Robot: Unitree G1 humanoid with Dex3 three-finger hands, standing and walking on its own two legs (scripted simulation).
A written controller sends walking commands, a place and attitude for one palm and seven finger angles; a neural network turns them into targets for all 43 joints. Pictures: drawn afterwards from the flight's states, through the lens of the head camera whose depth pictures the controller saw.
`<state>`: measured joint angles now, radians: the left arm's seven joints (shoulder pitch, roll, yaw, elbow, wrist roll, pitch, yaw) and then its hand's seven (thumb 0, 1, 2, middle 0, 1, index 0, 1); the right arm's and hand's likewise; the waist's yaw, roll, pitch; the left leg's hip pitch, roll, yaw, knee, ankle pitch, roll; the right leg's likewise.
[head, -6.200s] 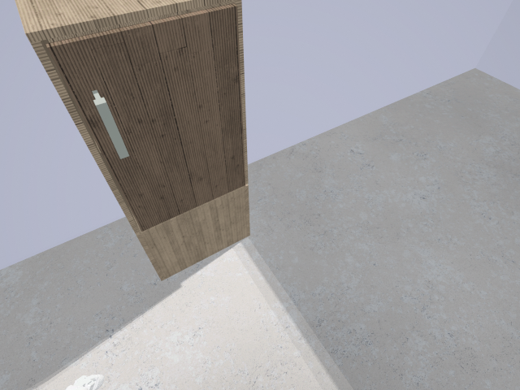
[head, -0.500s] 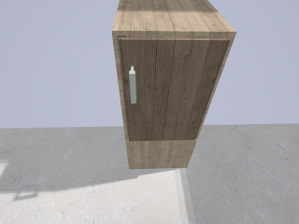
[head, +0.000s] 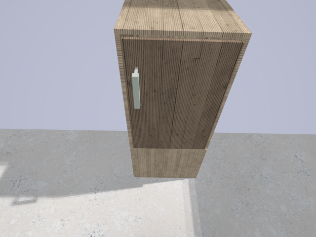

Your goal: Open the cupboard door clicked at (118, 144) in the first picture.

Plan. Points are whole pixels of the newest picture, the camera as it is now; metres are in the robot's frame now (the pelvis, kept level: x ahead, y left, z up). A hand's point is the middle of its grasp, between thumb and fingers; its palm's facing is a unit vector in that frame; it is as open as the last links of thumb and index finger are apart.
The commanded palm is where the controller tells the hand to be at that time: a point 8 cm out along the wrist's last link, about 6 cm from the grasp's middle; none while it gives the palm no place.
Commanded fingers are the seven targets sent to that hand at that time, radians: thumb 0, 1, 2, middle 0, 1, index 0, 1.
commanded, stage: shuffle to correct the standing spot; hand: left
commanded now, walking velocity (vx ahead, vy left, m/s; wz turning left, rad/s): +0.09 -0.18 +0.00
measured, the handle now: (136, 88) +0.59 +0.11 +0.04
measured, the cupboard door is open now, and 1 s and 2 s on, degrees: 0 0 0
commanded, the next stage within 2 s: come to a stop and stand still in 0.32 s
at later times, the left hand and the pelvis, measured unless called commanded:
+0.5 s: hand out of the picture +0.06 +0.09 -0.17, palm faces +0.09 -0.97 -0.23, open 7.3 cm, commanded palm none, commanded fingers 0.00 0.90 0.90 -0.20 -0.30 -0.20 -0.30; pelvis +0.04 -0.10 -0.01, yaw +1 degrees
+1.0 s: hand out of the picture +0.04 +0.07 -0.17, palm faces +0.08 -0.97 -0.21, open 7.4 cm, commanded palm none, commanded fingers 0.00 0.90 0.90 -0.20 -0.30 -0.20 -0.30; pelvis +0.04 -0.11 +0.00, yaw +3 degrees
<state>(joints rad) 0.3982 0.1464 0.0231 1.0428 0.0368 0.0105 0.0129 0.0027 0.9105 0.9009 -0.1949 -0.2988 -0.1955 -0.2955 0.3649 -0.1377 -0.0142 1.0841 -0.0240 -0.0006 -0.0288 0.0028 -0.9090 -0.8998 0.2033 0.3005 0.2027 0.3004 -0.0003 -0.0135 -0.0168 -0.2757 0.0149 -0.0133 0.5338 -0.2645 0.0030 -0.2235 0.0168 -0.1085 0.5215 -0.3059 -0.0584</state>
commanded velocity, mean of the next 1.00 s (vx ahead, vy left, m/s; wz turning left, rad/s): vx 0.00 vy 0.00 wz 0.00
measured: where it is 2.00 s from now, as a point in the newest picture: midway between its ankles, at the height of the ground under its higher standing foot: outside the picture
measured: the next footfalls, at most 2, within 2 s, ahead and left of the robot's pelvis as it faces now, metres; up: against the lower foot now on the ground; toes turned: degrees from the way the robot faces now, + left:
right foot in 0.40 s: +0.13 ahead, -0.17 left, +0.00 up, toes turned +4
left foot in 0.78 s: +0.11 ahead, -0.02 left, +0.00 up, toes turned +6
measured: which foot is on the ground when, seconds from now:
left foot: down 0.00-0.42, up 0.44-0.76, down 0.78-1.00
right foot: down 0.00-0.18, up 0.20-0.38, down 0.40-1.00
